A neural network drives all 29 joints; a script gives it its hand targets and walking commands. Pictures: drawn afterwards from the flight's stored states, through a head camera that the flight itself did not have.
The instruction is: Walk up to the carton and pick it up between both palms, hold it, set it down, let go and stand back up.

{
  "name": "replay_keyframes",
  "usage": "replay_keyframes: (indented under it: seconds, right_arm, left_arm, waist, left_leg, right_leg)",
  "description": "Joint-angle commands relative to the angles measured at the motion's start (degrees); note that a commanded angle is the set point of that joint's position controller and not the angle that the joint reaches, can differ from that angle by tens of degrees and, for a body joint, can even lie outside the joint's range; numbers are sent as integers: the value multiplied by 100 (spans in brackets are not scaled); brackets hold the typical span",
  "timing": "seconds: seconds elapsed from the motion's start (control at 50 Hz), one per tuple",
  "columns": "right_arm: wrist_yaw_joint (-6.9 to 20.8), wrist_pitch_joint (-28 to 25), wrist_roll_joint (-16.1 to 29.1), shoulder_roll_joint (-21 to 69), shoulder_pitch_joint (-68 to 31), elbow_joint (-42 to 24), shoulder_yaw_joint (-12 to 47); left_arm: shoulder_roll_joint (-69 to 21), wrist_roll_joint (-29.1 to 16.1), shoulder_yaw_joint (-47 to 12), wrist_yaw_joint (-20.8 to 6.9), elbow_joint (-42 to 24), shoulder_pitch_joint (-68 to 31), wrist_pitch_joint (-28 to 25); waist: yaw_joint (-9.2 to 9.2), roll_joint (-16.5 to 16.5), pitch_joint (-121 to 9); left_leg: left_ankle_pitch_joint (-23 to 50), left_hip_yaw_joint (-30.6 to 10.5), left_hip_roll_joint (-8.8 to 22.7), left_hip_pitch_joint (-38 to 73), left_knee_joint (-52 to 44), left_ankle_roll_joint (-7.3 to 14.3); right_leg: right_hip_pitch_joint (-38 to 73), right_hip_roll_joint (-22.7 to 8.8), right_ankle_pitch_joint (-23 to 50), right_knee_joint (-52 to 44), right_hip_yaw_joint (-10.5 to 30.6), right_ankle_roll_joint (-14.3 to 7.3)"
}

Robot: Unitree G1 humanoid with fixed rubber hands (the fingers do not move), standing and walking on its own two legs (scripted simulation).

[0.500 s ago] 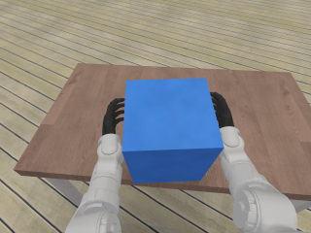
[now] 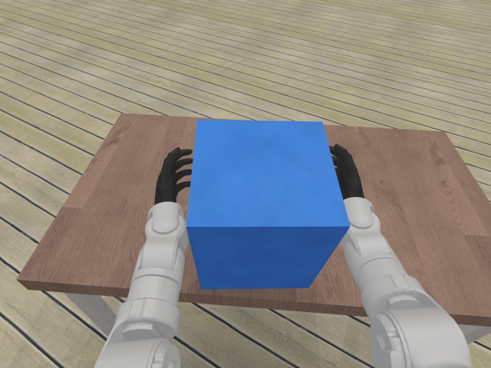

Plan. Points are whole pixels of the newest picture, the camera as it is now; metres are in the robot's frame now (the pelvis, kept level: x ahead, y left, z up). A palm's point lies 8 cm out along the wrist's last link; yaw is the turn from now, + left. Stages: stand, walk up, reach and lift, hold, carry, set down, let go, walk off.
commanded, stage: reach and lift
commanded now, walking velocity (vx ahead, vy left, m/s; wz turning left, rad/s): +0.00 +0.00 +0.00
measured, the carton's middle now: (257, 211) +0.39 -0.01 +0.05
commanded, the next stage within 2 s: hold in 1.84 s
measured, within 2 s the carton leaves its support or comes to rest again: neither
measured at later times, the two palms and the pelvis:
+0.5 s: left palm (152, 178) +0.36 +0.15 +0.16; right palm (353, 182) +0.37 -0.15 +0.15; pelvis -0.01 +0.01 +0.00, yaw +2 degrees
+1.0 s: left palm (149, 163) +0.36 +0.15 +0.19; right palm (363, 169) +0.36 -0.15 +0.18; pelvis -0.01 +0.01 +0.00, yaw +1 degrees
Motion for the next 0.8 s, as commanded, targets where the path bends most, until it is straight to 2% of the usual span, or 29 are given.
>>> replay_keyframes:
  seconds: [0.0, 0.02, 0.04, 0.08, 0.1, 0.12, 0.14, 0.16, 0.18, 0.2, 0.22, 0.26, 0.28, 0.3, 0.34, 0.36, 0.38, 0.4, 0.44, 0.46, 0.48, 0.54, 0.58, 0.62, 0.64, 0.68, 0.72, 0.76, 0.78]
  right_arm:
    - [636, 279, 128, 3536, -3304, -1644, 1873]
    - [617, 436, 140, 3440, -3102, -1631, 1870]
    - [584, 600, 237, 3476, -3043, -1782, 1906]
    - [550, 738, 492, 3577, -3308, -2498, 2193]
    - [555, 769, 580, 3546, -3496, -2776, 2272]
    - [552, 899, 594, 3523, -3396, -2717, 2273]
    - [556, 942, 648, 3496, -3472, -2906, 2253]
    - [530, 960, 761, 3491, -3543, -3141, 2319]
    - [505, 1130, 806, 3415, -3324, -3064, 2362]
    - [488, 1157, 858, 3394, -3513, -3256, 2359]
    - [466, 1209, 882, 3410, -3471, -3362, 2418]
    - [451, 1301, 818, 3387, -3346, -3164, 2222]
    - [460, 1277, 815, 3356, -3381, -3276, 2199]
    - [458, 1342, 761, 3368, -3313, -3166, 2095]
    - [498, 1451, 718, 3342, -3249, -3105, 2016]
    - [516, 1446, 737, 3336, -3490, -3381, 2033]
    - [521, 1470, 705, 3307, -3614, -3420, 1957]
    - [520, 1551, 628, 3192, -3586, -3223, 1836]
    - [482, 1625, 690, 3237, -3745, -3537, 1923]
    - [470, 1678, 670, 3216, -3856, -3478, 1876]
    - [467, 1694, 705, 3263, -3965, -3521, 1909]
    - [464, 1783, 812, 3434, -4332, -3778, 2080]
    - [420, 1810, 902, 3490, -4357, -3952, 2160]
    - [359, 1923, 1028, 3624, -4447, -4072, 2349]
    - [349, 2043, 995, 3512, -4312, -3778, 2269]
    - [344, 2146, 1069, 3450, -4169, -3739, 2210]
    - [324, 2273, 1026, 3323, -3885, -3307, 2024]
    - [328, 2380, 1017, 3351, -3776, -3070, 1933]
    - [324, 2396, 985, 3350, -3671, -2974, 1806]
  left_arm:
    - [-3554, -80, -2715, -652, -1159, -3898, 322]
    - [-3466, -45, -2708, -733, -1079, -3645, 569]
    - [-3434, -52, -2617, -833, -1082, -3424, 788]
    - [-3421, -155, -2786, -933, -1689, -3453, 1029]
    - [-3458, -155, -2765, -935, -1645, -3401, 1119]
    - [-3346, -67, -2637, -954, -1572, -3247, 1260]
    - [-3348, -33, -2575, -992, -1547, -3057, 1392]
    - [-3464, -114, -2906, -983, -1930, -3241, 1478]
    - [-3300, -26, -2707, -1018, -1803, -2952, 1659]
    - [-3331, -98, -2821, -1046, -2085, -3196, 1721]
    - [-3296, -132, -2902, -1055, -2229, -3158, 1806]
    - [-3236, -109, -2817, -1126, -2331, -3331, 1900]
    - [-3310, -156, -2976, -1115, -2664, -3471, 1886]
    - [-3261, -159, -2991, -1141, -2536, -3538, 1945]
    - [-3152, -116, -2872, -1189, -2548, -3531, 2047]
    - [-3131, -125, -2819, -1203, -2465, -3466, 2127]
    - [-3149, -180, -2946, -1190, -2570, -3620, 2183]
    - [-3098, -86, -2747, -1220, -2176, -3466, 2315]
    - [-3089, -155, -2712, -1310, -2112, -3329, 2487]
    - [-3053, -167, -2697, -1348, -2159, -3478, 2525]
    - [-3083, -175, -2635, -1376, -2162, -3508, 2555]
    - [-3149, -282, -2642, -1372, -2243, -3795, 2642]
    - [-3187, -329, -2761, -1365, -2433, -3815, 2700]
    - [-3140, -415, -2769, -1371, -2608, -3965, 2726]
    - [-3012, -280, -2597, -1394, -2279, -3820, 2807]
    - [-2961, -125, -2426, -1474, -2189, -3583, 2970]
    - [-2902, -64, -2355, -1532, -2285, -3718, 3059]
    - [-2753, 38, -2146, -1627, -2320, -3766, 3174]
    - [-2731, 67, -2127, -1676, -2374, -3775, 3207]
  waist:
    - [-265, -125, -2511]
    - [-367, -192, -2152]
    - [-324, -249, -1915]
    - [-225, -137, -2422]
    - [-130, -40, -2435]
    - [-150, -149, -2210]
    - [-83, -115, -2140]
    - [-213, 117, -2451]
    - [-166, 25, -1940]
    - [-191, 47, -2112]
    - [-266, 52, -2164]
    - [-356, 128, -1858]
    - [-413, 254, -2159]
    - [-530, 283, -1893]
    - [-472, 327, -1899]
    - [-372, 253, -2014]
    - [-461, 314, -2153]
    - [-454, 262, -1672]
    - [-422, 13, -1666]
    - [-463, -33, -1635]
    - [-391, -71, -1608]
    - [-333, -114, -2038]
    - [-425, -96, -2312]
    - [-396, -143, -2448]
    - [-400, -120, -1976]
    - [-343, -8, -1810]
    - [-512, 100, -1436]
    - [-534, -34, -1170]
    - [-611, 24, -1108]
  left_leg:
    - [1704, 51, -261, 924, 37, -97]
    - [1512, 54, -279, 916, -58, -56]
    - [1279, 59, -310, 855, -118, -2]
    - [1715, 11, -354, 954, 5, -42]
    - [1762, 3, -384, 892, 35, -60]
    - [1653, -6, -395, 897, 23, -7]
    - [1611, -14, -389, 867, 12, 3]
    - [1850, -47, -391, 1104, 66, -98]
    - [1772, -32, -416, 1058, 64, -50]
    - [1697, -41, -399, 1051, 38, -89]
    - [1836, -32, -419, 1143, 84, -95]
    - [1556, -24, -426, 1034, -22, -115]
    - [1750, -61, -402, 1202, 31, -207]
    - [1592, -66, -410, 1221, 20, -198]
    - [1339, -27, -409, 1235, -68, -188]
    - [1267, -17, -414, 1214, -74, -146]
    - [1255, -27, -410, 1310, -58, -182]
    - [921, -2, -415, 1223, -144, -129]
    - [817, 12, -404, 1209, -185, -58]
    - [734, 23, -397, 1179, -236, -53]
    - [767, 29, -379, 1130, -232, -26]
    - [896, 29, -412, 1208, -164, 17]
    - [1325, 26, -403, 1442, -36, -39]
    - [1359, 28, -449, 1380, 12, 0]
    - [1137, 31, -465, 1267, -62, 39]
    - [960, 81, -483, 1193, -160, 37]
    - [895, 64, -449, 1222, -244, -23]
    - [737, 116, -475, 1163, -345, 3]
    - [798, 118, -480, 1178, -348, -42]
  right_leg:
    - [1461, 158, 1210, 208, -12, 111]
    - [1502, 143, 1028, 150, 10, 113]
    - [1596, 124, 899, 116, 24, 166]
    - [1893, 157, 1433, 260, 21, 210]
    - [1886, 152, 1426, 289, 28, 207]
    - [1859, 153, 1386, 269, 44, 225]
    - [1859, 144, 1388, 276, 27, 217]
    - [1900, 175, 1554, 321, -16, 203]
    - [1910, 164, 1497, 287, 13, 212]
    - [1926, 180, 1413, 304, -23, 219]
    - [1975, 188, 1633, 337, -15, 245]
    - [1916, 143, 1456, 316, -26, 264]
    - [1875, 169, 1504, 369, -80, 236]
    - [1769, 145, 1344, 298, -71, 231]
    - [1709, 120, 1027, 256, -77, 229]
    - [1730, 112, 1002, 272, -79, 242]
    - [1657, 127, 922, 283, -111, 244]
    - [1538, 103, 580, 198, -116, 232]
    - [1751, 137, 624, 176, -131, 268]
    - [1715, 155, 510, 163, -144, 285]
    - [1709, 168, 515, 179, -156, 290]
    - [1825, 199, 587, 199, -140, 279]
    - [1892, 246, 953, 252, -148, 307]
    - [2057, 249, 1145, 285, -92, 321]
    - [1977, 216, 961, 239, -58, 314]
    - [2080, 190, 807, 194, -34, 304]
    - [1933, 203, 515, 153, -86, 277]
    - [2001, 196, 406, 108, -92, 318]
    - [2022, 178, 517, 125, -96, 331]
